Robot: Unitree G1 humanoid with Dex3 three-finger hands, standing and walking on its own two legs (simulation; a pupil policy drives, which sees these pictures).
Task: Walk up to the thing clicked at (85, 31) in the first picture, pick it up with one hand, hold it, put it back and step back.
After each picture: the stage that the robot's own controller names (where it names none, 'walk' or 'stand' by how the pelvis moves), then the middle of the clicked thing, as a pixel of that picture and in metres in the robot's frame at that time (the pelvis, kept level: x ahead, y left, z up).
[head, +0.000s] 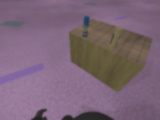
stand; (85, 27) +1.05 +0.11 +0.02
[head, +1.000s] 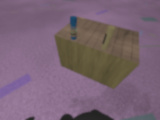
walk; (73, 28) +0.92 +0.20 +0.03
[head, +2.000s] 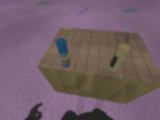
walk; (64, 54) +0.48 +0.20 +0.06
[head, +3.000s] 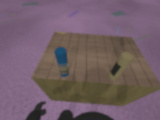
stand; (62, 64) +0.39 +0.20 +0.05
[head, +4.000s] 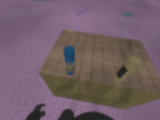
stand; (70, 62) +0.41 +0.16 +0.04
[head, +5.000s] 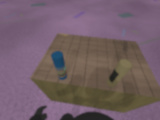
stand; (60, 67) +0.37 +0.22 +0.04
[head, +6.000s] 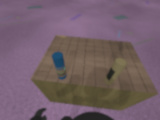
stand; (60, 67) +0.39 +0.22 +0.02
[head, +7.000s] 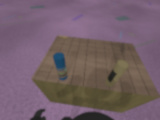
stand; (61, 68) +0.38 +0.22 +0.02
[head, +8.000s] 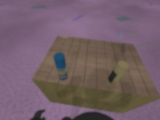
stand; (61, 68) +0.38 +0.21 +0.02
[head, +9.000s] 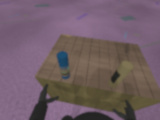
rise first; (64, 66) +0.39 +0.20 +0.02
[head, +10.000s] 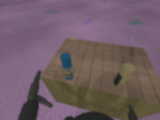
go down; (67, 67) +0.39 +0.20 +0.03
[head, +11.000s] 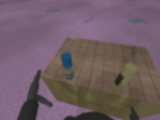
go down; (68, 67) +0.39 +0.19 +0.03
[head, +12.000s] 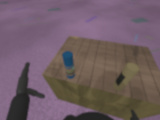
go down; (69, 66) +0.40 +0.20 +0.03
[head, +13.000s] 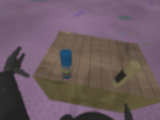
go down; (66, 66) +0.39 +0.16 +0.05
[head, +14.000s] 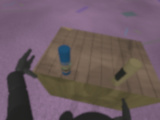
close in; (65, 62) +0.40 +0.17 +0.06
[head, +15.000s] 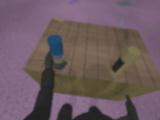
close; (58, 55) +0.42 +0.20 +0.09
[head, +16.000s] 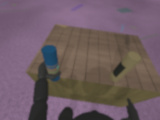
lift; (52, 65) +0.34 +0.23 +0.09
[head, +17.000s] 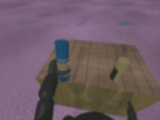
lift; (63, 62) +0.33 +0.17 +0.18
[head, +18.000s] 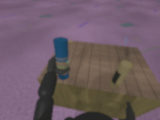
hold; (62, 60) +0.33 +0.17 +0.19
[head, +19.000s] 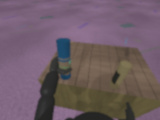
hold; (64, 60) +0.33 +0.16 +0.19
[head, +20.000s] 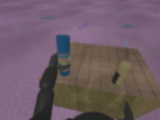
crouch; (63, 57) +0.35 +0.17 +0.20
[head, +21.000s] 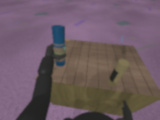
lower; (59, 47) +0.42 +0.20 +0.21
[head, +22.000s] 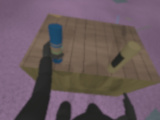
lower; (56, 46) +0.47 +0.20 +0.10
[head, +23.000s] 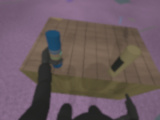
lower; (55, 52) +0.43 +0.20 +0.10
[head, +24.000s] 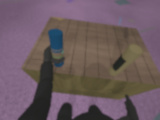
lower; (57, 50) +0.44 +0.20 +0.10
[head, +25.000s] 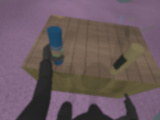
lower; (56, 48) +0.45 +0.20 +0.11
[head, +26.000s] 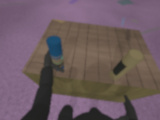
withdraw; (57, 56) +0.41 +0.20 +0.09
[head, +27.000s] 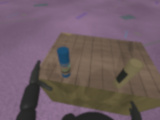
sink last; (64, 64) +0.39 +0.19 +0.07
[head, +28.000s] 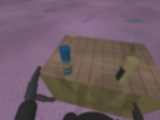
stand; (66, 61) +0.42 +0.20 +0.07
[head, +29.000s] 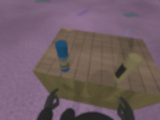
stand; (63, 58) +0.42 +0.20 +0.09
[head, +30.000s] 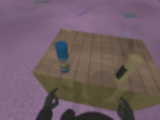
stand; (63, 59) +0.41 +0.20 +0.09
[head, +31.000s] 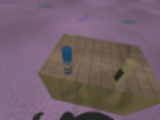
stand; (67, 62) +0.43 +0.19 +0.04
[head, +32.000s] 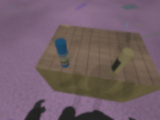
walk; (63, 55) +0.46 +0.21 +0.04
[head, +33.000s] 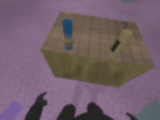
walk; (68, 36) +0.61 +0.21 +0.05
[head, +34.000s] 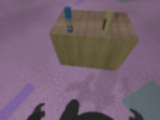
walk; (68, 20) +0.93 +0.31 +0.05
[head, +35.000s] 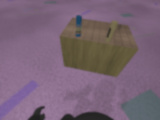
stand; (78, 26) +1.02 +0.21 +0.03
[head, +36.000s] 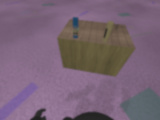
stand; (75, 28) +1.02 +0.23 +0.02
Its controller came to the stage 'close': yes
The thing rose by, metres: 0.20
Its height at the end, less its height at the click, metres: +0.00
